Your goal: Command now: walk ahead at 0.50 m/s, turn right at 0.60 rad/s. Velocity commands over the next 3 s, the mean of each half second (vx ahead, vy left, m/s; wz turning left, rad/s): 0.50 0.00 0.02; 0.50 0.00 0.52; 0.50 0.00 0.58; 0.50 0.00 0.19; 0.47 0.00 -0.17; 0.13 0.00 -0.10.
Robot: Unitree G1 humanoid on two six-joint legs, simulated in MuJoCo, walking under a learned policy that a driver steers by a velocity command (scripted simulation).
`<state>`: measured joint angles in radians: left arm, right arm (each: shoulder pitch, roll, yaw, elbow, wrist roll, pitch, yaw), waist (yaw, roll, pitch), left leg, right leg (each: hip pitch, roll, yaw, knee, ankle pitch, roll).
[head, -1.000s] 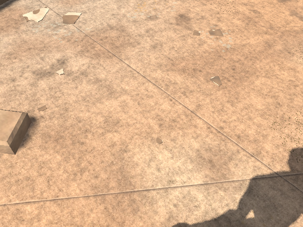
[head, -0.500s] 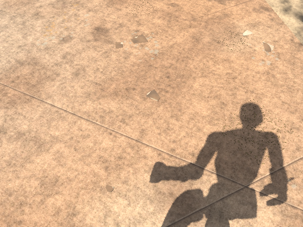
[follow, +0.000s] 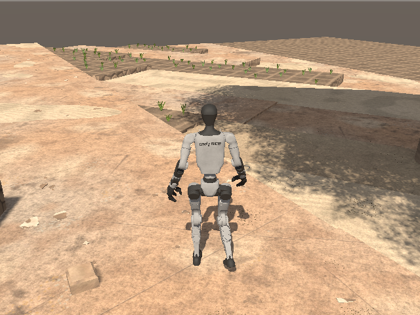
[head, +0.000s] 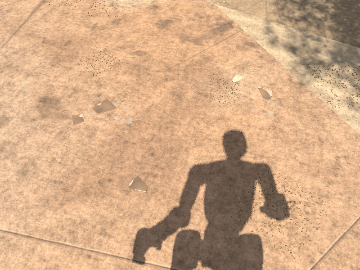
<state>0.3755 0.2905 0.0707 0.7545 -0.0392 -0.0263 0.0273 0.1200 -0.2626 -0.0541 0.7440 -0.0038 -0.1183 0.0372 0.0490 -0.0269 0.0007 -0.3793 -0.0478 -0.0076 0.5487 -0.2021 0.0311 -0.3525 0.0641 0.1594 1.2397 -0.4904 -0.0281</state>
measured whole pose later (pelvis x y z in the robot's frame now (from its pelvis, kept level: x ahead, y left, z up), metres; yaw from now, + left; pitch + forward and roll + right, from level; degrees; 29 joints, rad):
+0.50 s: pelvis +0.26 -0.04 +0.00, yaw +4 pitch +2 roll +0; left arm 0.09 0.24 0.05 0.66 0.00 -0.09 -0.02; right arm 0.38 -0.29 -0.06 0.88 0.03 -0.06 0.00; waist -0.05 0.03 0.03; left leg -0.35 0.02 -0.06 1.10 -0.44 0.01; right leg -0.37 0.01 -0.04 0.50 -0.17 -0.03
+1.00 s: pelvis +0.50 +0.06 +0.00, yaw +22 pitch +1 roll -1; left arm 0.23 0.30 0.07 0.82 -0.02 -0.09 0.00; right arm 0.16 -0.30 -0.07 0.69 0.02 -0.04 0.04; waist 0.02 0.00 0.07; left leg -0.44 -0.05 0.01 0.61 -0.20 0.08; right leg -0.31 -0.06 0.00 1.17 -0.46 0.02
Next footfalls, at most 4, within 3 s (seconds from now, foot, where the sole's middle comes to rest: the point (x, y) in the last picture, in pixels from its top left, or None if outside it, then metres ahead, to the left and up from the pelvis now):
0.40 right None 0.36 -0.14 -0.77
0.90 left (147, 245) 0.58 0.17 -0.77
1.38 right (170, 171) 0.91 0.11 -0.77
1.90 left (86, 160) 0.95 0.49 -0.77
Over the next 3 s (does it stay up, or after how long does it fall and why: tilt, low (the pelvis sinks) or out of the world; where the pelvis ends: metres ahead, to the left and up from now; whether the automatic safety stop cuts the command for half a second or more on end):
stays up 1.27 0.59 0.01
